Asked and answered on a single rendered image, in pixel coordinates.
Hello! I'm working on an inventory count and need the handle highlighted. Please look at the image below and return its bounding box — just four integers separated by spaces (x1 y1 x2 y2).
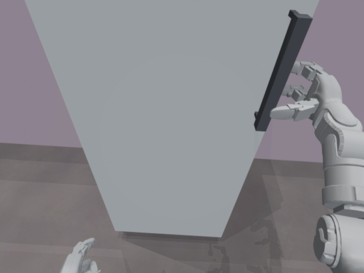
254 10 313 131

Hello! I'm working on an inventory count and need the left robot hand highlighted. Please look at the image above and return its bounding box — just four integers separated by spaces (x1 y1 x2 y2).
59 238 101 273

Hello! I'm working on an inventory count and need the fridge door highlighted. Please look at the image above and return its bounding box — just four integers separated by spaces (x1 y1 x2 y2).
25 0 319 237

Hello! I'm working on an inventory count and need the robot right forearm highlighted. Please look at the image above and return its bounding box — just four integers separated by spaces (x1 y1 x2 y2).
312 102 364 220

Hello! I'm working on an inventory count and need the right robot hand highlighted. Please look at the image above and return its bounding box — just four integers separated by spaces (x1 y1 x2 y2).
270 61 342 122

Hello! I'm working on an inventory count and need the robot right upper arm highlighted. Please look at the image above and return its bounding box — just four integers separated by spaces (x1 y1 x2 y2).
313 214 364 273

